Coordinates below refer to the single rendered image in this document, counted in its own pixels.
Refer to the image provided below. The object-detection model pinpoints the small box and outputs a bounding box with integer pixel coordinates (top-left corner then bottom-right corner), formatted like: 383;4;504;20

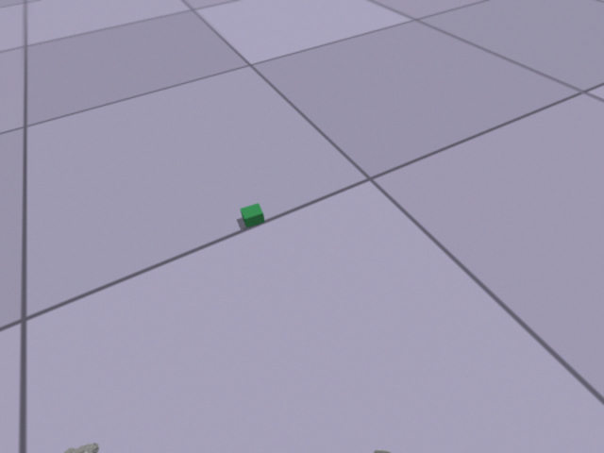
241;203;264;227

